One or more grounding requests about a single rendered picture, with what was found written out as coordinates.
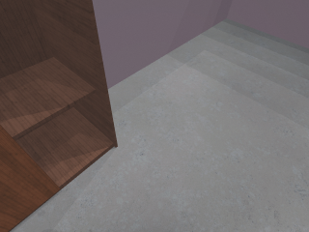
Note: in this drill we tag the wardrobe door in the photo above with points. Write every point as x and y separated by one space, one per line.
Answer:
24 186

